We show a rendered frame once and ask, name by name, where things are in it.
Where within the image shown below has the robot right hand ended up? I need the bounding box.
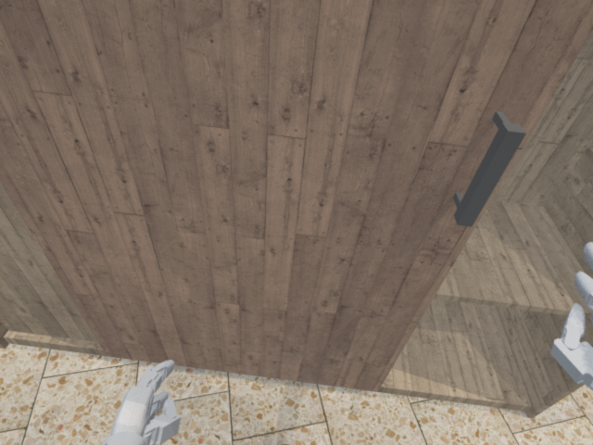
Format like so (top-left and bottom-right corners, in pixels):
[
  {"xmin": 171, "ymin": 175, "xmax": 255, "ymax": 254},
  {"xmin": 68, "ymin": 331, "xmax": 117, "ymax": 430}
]
[{"xmin": 550, "ymin": 242, "xmax": 593, "ymax": 390}]

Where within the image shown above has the robot left hand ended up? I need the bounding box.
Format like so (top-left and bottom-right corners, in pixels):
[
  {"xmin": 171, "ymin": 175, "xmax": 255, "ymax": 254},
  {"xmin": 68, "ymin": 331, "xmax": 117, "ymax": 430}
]
[{"xmin": 110, "ymin": 360, "xmax": 181, "ymax": 445}]

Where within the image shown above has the handle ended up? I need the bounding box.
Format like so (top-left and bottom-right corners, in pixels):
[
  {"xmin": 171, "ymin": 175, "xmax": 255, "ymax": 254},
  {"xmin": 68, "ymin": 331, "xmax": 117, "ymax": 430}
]
[{"xmin": 453, "ymin": 111, "xmax": 526, "ymax": 227}]

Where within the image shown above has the wardrobe door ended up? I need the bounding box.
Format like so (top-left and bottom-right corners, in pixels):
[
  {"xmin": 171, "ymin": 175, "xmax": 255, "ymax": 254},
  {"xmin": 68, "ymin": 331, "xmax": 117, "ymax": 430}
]
[
  {"xmin": 0, "ymin": 183, "xmax": 97, "ymax": 342},
  {"xmin": 0, "ymin": 0, "xmax": 593, "ymax": 392}
]

